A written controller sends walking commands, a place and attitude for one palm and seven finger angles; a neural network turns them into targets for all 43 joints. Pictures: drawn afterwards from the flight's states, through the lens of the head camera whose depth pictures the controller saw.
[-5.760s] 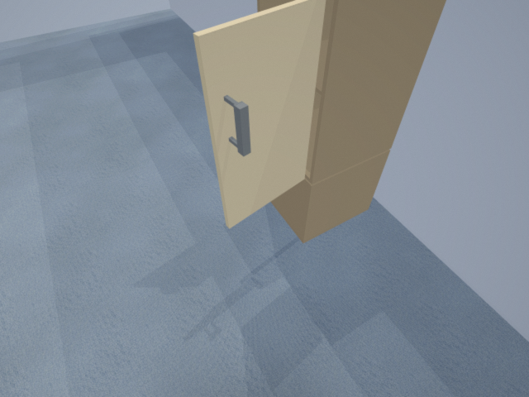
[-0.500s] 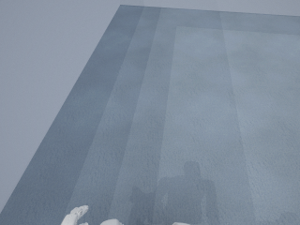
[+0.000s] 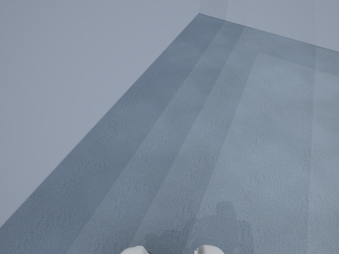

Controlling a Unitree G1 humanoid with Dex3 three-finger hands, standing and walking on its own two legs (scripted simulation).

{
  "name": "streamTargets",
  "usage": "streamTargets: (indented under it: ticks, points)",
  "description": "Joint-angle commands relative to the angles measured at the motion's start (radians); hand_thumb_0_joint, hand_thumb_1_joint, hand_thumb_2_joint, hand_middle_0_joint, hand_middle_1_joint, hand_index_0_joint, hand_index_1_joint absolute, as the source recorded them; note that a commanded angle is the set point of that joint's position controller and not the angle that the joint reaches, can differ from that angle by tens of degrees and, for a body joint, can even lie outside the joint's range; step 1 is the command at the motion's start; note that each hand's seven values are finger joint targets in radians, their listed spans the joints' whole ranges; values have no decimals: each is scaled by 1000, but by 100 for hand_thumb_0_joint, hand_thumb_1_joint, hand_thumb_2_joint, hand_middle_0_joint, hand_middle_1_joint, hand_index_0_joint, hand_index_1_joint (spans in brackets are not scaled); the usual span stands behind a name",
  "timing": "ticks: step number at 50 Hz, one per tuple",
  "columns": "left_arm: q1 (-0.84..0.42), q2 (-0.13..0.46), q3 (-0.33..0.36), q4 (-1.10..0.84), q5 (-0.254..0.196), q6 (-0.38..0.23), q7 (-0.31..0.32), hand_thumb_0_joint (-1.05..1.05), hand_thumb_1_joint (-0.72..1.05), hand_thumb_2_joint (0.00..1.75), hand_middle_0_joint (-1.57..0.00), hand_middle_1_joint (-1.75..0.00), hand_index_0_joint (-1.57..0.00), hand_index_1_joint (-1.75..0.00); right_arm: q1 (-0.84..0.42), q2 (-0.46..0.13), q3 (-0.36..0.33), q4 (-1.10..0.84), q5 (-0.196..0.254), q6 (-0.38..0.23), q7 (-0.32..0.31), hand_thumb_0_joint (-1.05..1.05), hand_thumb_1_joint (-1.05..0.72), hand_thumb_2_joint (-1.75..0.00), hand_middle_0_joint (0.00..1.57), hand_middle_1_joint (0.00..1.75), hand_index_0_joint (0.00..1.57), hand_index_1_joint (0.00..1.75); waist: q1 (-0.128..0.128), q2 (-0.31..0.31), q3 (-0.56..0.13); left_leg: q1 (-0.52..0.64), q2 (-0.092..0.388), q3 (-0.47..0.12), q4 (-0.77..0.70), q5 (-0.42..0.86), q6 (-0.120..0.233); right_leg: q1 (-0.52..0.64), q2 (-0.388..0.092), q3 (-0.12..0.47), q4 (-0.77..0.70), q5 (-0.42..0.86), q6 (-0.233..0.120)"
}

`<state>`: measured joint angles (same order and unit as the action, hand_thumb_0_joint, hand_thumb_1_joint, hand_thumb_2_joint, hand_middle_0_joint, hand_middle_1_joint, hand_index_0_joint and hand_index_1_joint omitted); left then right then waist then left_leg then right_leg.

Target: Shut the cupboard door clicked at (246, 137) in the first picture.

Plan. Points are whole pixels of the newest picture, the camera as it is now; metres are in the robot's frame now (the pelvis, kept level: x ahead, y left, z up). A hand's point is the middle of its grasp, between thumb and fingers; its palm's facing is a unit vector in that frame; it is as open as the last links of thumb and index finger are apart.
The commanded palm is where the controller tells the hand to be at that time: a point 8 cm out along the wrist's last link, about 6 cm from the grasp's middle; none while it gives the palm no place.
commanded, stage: walk to a spot facing it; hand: left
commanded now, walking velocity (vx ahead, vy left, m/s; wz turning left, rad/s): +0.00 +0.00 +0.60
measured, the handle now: out of the picture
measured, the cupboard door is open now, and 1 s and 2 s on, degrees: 100 100 100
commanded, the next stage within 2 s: none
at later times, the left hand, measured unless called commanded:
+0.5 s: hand out of the picture +0.03 +0.12 -0.15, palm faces +0.32 -0.91 -0.25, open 7.4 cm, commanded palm none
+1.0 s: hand out of the picture +0.01 +0.12 -0.15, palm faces +0.61 -0.73 -0.31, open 7.4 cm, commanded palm none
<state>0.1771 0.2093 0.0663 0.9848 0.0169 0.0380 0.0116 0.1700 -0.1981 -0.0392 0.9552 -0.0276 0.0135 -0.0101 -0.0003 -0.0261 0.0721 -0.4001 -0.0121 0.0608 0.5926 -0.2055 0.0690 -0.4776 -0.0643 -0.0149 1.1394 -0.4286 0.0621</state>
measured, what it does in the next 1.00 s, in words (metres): steps to the right, turning left: right foot, then left foot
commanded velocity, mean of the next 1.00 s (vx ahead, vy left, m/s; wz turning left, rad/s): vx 0.00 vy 0.00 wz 0.60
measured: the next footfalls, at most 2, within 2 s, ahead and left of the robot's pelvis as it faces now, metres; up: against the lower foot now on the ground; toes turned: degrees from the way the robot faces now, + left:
right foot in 0.26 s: +0.07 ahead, -0.19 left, +0.00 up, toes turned +10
left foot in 0.62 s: +0.03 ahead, +0.05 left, +0.00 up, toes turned +31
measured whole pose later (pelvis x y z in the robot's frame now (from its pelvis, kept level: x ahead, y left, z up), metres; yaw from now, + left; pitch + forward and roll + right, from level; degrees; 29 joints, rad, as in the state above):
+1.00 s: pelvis +0.06 -0.12 +0.00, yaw +39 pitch +0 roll +1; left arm 0.16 0.23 0.05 0.85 0.02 0.01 0.01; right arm 0.16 -0.24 -0.08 0.91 -0.02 0.08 0.02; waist -0.01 0.03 0.09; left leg -0.44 -0.02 -0.10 0.85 -0.46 -0.04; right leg -0.32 -0.05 -0.06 0.65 -0.33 0.00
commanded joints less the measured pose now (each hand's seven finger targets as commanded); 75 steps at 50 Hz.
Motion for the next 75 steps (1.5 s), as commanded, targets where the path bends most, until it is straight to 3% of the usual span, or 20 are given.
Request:
streamTargets:
  ticks: [1, 10, 11, 13, 18, 28, 29, 31, 32, 37, 45, 46, 47, 48, 51, 63, 64, 66, 67, 75]
  points:
    - [26, 66, 20, -92, 7, -7, 0, 0, 90, 90, -20, -30, -20, -30, 42, -205, -61, -68, 3, -7, -6, 0, -90, -90, 20, 30, 20, 30, -10, 129, -132, 107, 238, -330, -311, -21, 78, -20, 0, 4, -85, 39, 15]
    - [65, 90, 22, -132, -5, -22, 9, 0, 90, 90, -20, -30, -20, -30, 5, -219, -94, -109, 2, 24, 7, 0, -90, -90, 20, 30, 20, 30, 9, 204, -149, 12, 159, -417, -217, -11, 41, 287, 81, -28, -591, 96, -9]
    - [123, 130, 33, -126, -2, -30, 15, 0, 90, 90, -20, -30, -20, -30, -15, -191, -91, -126, 9, 26, 11, 0, -90, -90, 20, 30, 20, 30, 40, 134, -157, -89, 109, -382, -143, -69, -1, 419, 21, 25, -743, 119, -30]
    - [102, 268, 46, -148, 16, -40, 24, 0, 90, 90, -20, -30, -20, -30, -43, -118, -80, -170, 10, 20, 22, 0, -90, -90, 20, 30, 20, 30, 53, -257, -98, -295, -51, -84, 345, -381, -114, 395, -438, 420, -942, 122, -210]
    - [23, 149, 10, -156, 7, -56, 26, 0, 90, 90, -20, -30, -20, -30, -38, -104, -61, -118, 12, 40, 38, 0, -90, -90, 20, 30, 20, 30, -7, -189, -67, -215, 44, -43, 519, -229, -143, 379, -247, 27, -749, 774, -173]
    - [111, 226, 35, -119, 5, -50, 18, 0, 90, 90, -20, -30, -20, -30, -66, -113, -38, -133, 15, 24, 39, 0, -90, -90, 20, 30, 20, 30, 5, -154, -145, 89, -7, 83, -23, -111, -103, 439, -273, -93, -548, 909, -123]
    - [97, 227, 35, -123, -3, -48, 14, 0, 90, 90, -20, -30, -20, -30, -3, -142, -46, -117, 10, 18, 36, 0, -90, -90, 20, 30, 20, 30, -34, -118, -183, 232, 4, 72, -128, 24, -86, 364, -260, -127, -432, 854, -85]
    - [42, 118, 6, -197, -12, -40, 4, 0, 90, 90, -20, -30, -20, -30, 144, -335, -95, -94, 7, 11, 25, 0, -90, -90, 20, 30, 20, 30, -113, 346, -261, 539, 459, -485, -167, 775, 179, -118, -55, -137, -9, -240, 33]
    - [-37, 145, 5, -235, -1, -23, 14, 0, 90, 90, -20, -30, -20, -30, 177, -335, -91, -82, 14, 15, 17, 0, -90, -90, 20, 30, 20, 30, -117, 136, -217, 473, 491, -452, -143, 713, 215, -153, -68, -21, 56, -239, 21]
    - [7, 122, 22, -158, 2, 1, -2, 0, 90, 90, -20, -30, -20, -30, -44, -246, -68, -132, 2, 10, -1, 0, -90, -90, 20, 30, 20, 30, -7, 184, -87, 161, 247, -278, -241, 187, 80, -34, -36, 6, -37, -15, 20]
    - [97, 117, 25, -159, -2, -22, 1, 0, 90, 90, -20, -30, -20, -30, -80, -244, -86, -156, 3, 29, 11, 0, -90, -90, 20, 30, 20, 30, 36, 169, -104, -20, 162, -341, -148, 21, 33, 317, 59, -55, -578, 136, 2]
    - [139, 164, 37, -156, 4, -35, 8, 0, 90, 90, -20, -30, -20, -30, -78, -201, -81, -167, 12, 29, 15, 0, -90, -90, 20, 30, 20, 30, 58, 46, -118, -116, 91, -292, -25, -54, -15, 435, -34, 43, -744, 123, -20]
    - [159, 268, 56, -165, 21, -46, 17, 0, 90, 90, -20, -30, -20, -30, -66, -127, -71, -189, 19, 28, 21, 0, -90, -90, 20, 30, 20, 30, 71, -257, -120, -259, -57, -102, 233, -306, -103, 487, -325, 369, -888, 124, -119]
    - [132, 286, 45, -175, 13, -41, 17, 0, 90, 90, -20, -30, -20, -30, -82, -148, -73, -198, 8, 27, 27, 0, -90, -90, 20, 30, 20, 30, 69, -264, -110, -215, -26, -107, 466, -420, -100, 351, -435, 392, -902, 183, -205]
    - [18, 168, 14, -194, 3, -51, 21, 0, 90, 90, -20, -30, -20, -30, -52, -137, -72, -135, 7, 41, 34, 0, -90, -90, 20, 30, 20, 30, -9, -196, -82, -205, 41, -103, 668, -243, -126, 312, -277, 127, -803, 479, -179]
    - [101, 213, 44, -133, 7, -42, 16, 0, 90, 90, -20, -30, -20, -30, -45, -98, -41, -121, 18, 25, 39, 0, -90, -90, 20, 30, 20, 30, 14, -155, -132, 119, 20, 59, -28, -124, -109, 365, -306, -86, -630, 614, -130]
    - [79, 203, 44, -138, -1, -36, 12, 0, 90, 90, -20, -30, -20, -30, 11, -126, -49, -107, 16, 20, 39, 0, -90, -90, 20, 30, 20, 30, -25, -90, -154, 246, 38, 30, -150, -5, -92, 277, -287, -126, -536, 527, -85]
    - [12, 99, 12, -214, -5, -23, 5, 0, 90, 90, -20, -30, -20, -30, 137, -317, -95, -88, 6, 15, 23, 0, -90, -90, 20, 30, 20, 30, -99, 358, -180, 442, 462, -504, -242, 551, 156, -143, -70, -134, -122, -272, 34]
    - [-68, 125, 10, -231, 6, -10, 10, 0, 90, 90, -20, -30, -20, -30, 171, -304, -91, -71, 5, 15, 12, 0, -90, -90, 20, 30, 20, 30, -111, 200, -158, 399, 465, -486, -226, 479, 186, -170, -78, -34, -14, -216, 22]
    - [-23, 112, 21, -154, 0, 3, -1, 0, 90, 90, -20, -30, -20, -30, 8, -228, -67, -101, 3, 8, -2, 0, -90, -90, 20, 30, 20, 30, -15, 152, -74, 176, 238, -321, -286, 123, 85, -34, -22, 8, -115, 24, 26]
